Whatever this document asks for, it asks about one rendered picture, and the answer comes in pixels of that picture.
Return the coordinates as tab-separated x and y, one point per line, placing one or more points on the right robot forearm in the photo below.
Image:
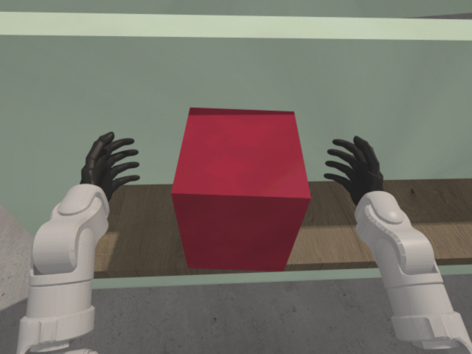
422	310

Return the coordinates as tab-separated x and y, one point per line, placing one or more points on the table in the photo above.
143	238

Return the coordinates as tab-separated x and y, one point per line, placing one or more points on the robot right hand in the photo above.
365	175

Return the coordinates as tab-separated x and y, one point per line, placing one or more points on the robot left hand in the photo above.
99	161

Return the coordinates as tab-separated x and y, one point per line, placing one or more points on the carton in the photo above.
240	191

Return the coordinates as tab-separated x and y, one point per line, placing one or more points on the left robot forearm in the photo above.
59	306

